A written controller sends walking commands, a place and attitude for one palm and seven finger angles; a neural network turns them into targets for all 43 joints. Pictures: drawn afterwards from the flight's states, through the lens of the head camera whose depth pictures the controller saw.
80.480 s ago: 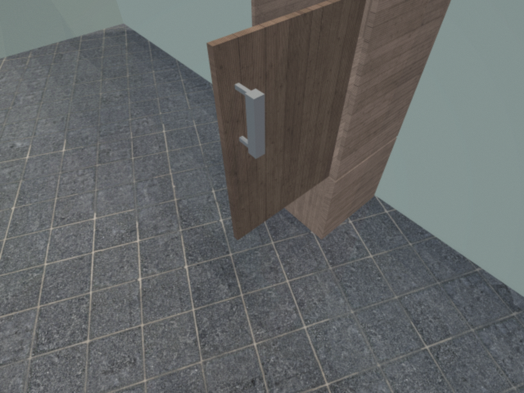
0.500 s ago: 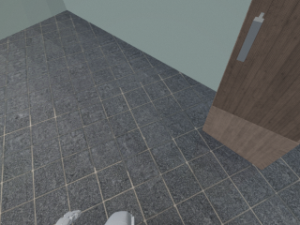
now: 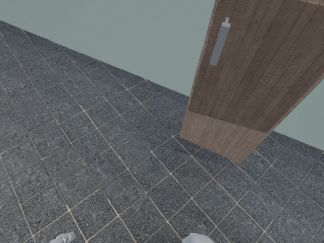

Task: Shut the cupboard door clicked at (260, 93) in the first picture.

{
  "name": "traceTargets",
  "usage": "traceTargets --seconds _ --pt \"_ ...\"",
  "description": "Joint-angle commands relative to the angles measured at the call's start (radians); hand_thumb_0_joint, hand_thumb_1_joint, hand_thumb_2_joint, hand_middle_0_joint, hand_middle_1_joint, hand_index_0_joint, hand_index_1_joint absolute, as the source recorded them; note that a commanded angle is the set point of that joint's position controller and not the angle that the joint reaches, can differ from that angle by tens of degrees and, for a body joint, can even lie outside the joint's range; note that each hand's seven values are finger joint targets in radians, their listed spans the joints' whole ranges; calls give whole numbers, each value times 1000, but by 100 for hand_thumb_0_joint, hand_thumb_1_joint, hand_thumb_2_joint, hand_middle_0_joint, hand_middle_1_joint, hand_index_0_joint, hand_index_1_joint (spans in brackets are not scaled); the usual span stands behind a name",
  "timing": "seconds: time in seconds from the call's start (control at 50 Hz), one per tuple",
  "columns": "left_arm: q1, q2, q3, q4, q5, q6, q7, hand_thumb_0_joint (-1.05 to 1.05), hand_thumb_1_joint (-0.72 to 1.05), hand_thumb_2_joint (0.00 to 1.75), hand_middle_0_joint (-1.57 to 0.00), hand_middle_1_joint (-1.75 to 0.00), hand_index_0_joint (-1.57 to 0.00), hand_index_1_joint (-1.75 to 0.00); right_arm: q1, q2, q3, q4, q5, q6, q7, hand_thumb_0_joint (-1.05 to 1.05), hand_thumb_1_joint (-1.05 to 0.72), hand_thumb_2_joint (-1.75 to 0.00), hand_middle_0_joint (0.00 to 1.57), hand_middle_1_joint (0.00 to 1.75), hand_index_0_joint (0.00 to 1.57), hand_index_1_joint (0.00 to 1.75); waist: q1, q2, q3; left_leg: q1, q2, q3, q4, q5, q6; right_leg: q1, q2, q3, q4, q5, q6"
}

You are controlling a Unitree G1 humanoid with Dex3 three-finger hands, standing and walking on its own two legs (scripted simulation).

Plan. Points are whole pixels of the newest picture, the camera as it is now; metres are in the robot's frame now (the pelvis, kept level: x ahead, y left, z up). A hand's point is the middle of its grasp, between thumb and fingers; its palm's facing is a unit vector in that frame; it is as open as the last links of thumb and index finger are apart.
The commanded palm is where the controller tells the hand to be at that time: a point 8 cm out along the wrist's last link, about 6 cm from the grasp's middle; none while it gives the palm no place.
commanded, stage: turn to face it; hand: left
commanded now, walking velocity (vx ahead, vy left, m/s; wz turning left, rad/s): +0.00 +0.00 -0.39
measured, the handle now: (219, 42) +0.73 -0.15 +0.09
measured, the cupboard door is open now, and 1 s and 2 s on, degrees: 9 9 9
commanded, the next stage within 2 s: take the last steps up to it in 0.28 s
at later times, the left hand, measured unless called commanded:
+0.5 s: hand out of the picture +0.12 +0.15 -0.17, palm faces -0.15 -0.97 -0.20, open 7.4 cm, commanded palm none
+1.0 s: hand (153, 185) +0.30 +0.04 -0.18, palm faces -0.38 -0.90 -0.21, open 7.4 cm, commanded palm none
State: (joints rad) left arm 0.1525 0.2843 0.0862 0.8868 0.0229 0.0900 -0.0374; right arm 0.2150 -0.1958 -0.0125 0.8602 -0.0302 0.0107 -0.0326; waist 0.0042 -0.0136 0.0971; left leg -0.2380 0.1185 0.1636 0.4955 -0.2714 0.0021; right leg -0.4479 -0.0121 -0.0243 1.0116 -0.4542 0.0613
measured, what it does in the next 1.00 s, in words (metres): walks ahead, turning right: right foot, then left foot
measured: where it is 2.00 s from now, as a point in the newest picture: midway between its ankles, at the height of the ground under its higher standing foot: (185, 240)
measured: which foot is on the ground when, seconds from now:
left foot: down 0.00-0.14, up 0.16-0.52, down 0.54-1.00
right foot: up 0.00-0.12, down 0.14-0.54, up 0.56-0.98, down 1.00-1.00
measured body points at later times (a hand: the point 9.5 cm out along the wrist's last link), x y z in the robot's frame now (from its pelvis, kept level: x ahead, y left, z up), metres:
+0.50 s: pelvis +0.03 -0.02 -0.01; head +0.06 -0.02 +0.44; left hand +0.13 +0.20 -0.16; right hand +0.04 -0.28 -0.15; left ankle +0.05 +0.10 -0.72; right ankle -0.02 -0.13 -0.74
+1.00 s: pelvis +0.14 -0.11 -0.02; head +0.18 -0.13 +0.43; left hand +0.32 +0.09 -0.16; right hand -0.03 -0.30 -0.16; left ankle +0.07 +0.09 -0.74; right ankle +0.17 -0.24 -0.75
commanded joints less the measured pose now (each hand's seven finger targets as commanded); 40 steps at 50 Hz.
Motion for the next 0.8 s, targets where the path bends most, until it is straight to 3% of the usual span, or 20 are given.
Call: traceTargets --seconds 0.0,0.04,0.08,0.1,0.12,0.14,0.16,0.18,0.24,0.36,0.44,0.48,0.5,0.52,0.54,0.56,0.58,0.62,0.68,0.78 --pt "-55 18 -4 -92 -4 -36 -3 0 90 90 -20 -30 -20 -30 85 -232 -73 -20 -1 -8 -3 0 -90 -90 20 30 20 30 -53 236 -160 191 223 -119 -76 540 130 19 2 -53 -195 1 -12" --pt "-39 15 -6 -88 -5 -42 1 0 90 90 -20 -30 -20 -30 74 -241 -77 -11 -1 -5 2 0 -90 -90 20 30 20 30 -44 250 -160 160 230 -108 -49 522 117 90 11 -65 -303 34 -29" --pt "43 36 -1 -59 -4 -50 5 0 90 90 -20 -30 -20 -30 40 -242 -79 -11 7 0 7 0 -90 -90 20 30 20 30 5 189 -173 67 201 -65 42 399 62 258 18 -73 -516 240 -47" --pt "107 95 8 -37 2 -62 13 0 90 90 -20 -30 -20 -30 39 -211 -77 -15 17 2 15 0 -90 -90 20 30 20 30 33 72 -198 -42 147 -29 164 242 7 405 -63 32 -629 371 -74" --pt "156 200 29 -20 13 -74 29 0 90 90 -20 -30 -20 -30 -1 -122 -57 -54 23 3 17 0 -90 -90 20 30 20 30 63 -261 -173 -300 -12 47 371 -271 -58 509 -311 365 -691 636 -171" --pt "192 229 28 -10 -2 -74 40 0 90 90 -20 -30 -20 -30 -48 -144 -52 -67 19 20 10 0 -90 -90 20 30 20 30 87 -248 -165 -333 -44 -84 557 -399 -58 410 -402 442 -686 747 -277" --pt "155 207 21 -19 -2 -71 46 0 90 90 -20 -30 -20 -30 -42 -134 -53 -57 21 28 10 0 -90 -90 20 30 20 30 58 -172 -121 -356 -31 -159 642 -330 -50 348 -373 385 -707 589 -299" --pt "91 170 21 -30 3 -73 54 0 90 90 -20 -30 -20 -30 -29 -130 -56 -40 18 27 8 0 -90 -90 20 30 20 30 27 -233 -102 -406 -30 -175 670 -278 -52 354 -316 375 -713 557 -278" --pt "24 101 -2 -46 -5 -83 59 0 90 90 -20 -30 -20 -30 15 -137 -53 10 14 22 16 0 -90 -90 20 30 20 30 -17 -162 -145 -335 -26 -162 644 -139 -76 356 -221 206 -650 735 -236" --pt "81 108 6 -11 1 -86 60 0 90 90 -20 -30 -20 -30 -12 -103 -46 20 18 24 12 0 -90 -90 20 30 20 30 6 -115 -142 -263 -60 -133 439 -142 -81 360 -227 231 -646 736 -256" --pt "48 113 15 -5 5 -81 47 0 90 90 -20 -30 -20 -30 44 -94 -43 28 10 2 12 0 -90 -90 20 30 20 30 -19 -160 -124 -115 -71 -95 198 -122 -65 273 -196 266 -674 330 -250" --pt "20 85 9 -2 -6 -78 36 0 90 90 -20 -30 -20 -30 150 -113 -43 67 5 -22 10 0 -90 -90 20 30 20 30 -74 -94 -120 139 -84 -74 -41 12 -55 97 -119 219 -601 90 -189" --pt "37 16 -3 -7 -10 -75 30 0 90 90 -20 -30 -20 -30 220 -189 -58 87 -3 -34 5 0 -90 -90 20 30 20 30 -98 151 -130 255 72 -296 -179 -133 -18 -52 -18 142 -402 -51 -136" --pt "32 -23 -12 -39 -10 -71 22 0 90 90 -20 -30 -20 -30 289 -290 -79 92 -19 -36 -4 0 -90 -90 20 30 20 30 -119 389 -96 284 337 -655 -299 -295 87 -237 91 -2 -121 -183 -76" --pt "-52 25 -4 -66 7 -67 14 0 90 90 -20 -30 -20 -30 287 -301 -80 88 -15 -31 -11 0 -90 -90 20 30 20 30 -134 244 -24 160 409 -700 -361 -379 154 -258 15 92 35 -132 -90" --pt "-49 35 6 -65 13 -70 0 0 90 90 -20 -30 -20 -30 234 -257 -68 62 -16 -34 -12 0 -90 -90 20 30 20 30 -92 154 18 101 350 -625 -377 -351 152 -258 -19 96 101 -26 -84" --pt "-28 28 12 -38 20 -71 -5 0 90 90 -20 -30 -20 -30 189 -222 -58 55 -17 -41 -12 0 -90 -90 20 30 20 30 -65 186 14 77 291 -547 -357 -250 107 -250 -23 87 152 43 -71" --pt "15 27 12 -6 17 -67 -16 0 90 90 -20 -30 -20 -30 138 -174 -44 45 -10 -53 -13 0 -90 -90 20 30 20 30 -33 191 11 61 240 -362 -328 -74 87 -216 -44 83 170 137 -55" --pt "34 -6 -2 11 9 -61 -21 0 90 90 -20 -30 -20 -30 183 -162 -45 71 -3 -65 -14 0 -90 -90 20 30 20 30 -33 171 -37 146 195 -214 -298 88 89 -222 -35 49 120 213 -38" --pt "-64 -30 -19 -6 8 -63 -26 0 90 90 -20 -30 -20 -30 256 -163 -58 117 -6 -63 -9 0 -90 -90 20 30 20 30 -64 188 -8 199 212 -125 -282 204 105 -229 -64 -6 -101 256 -28"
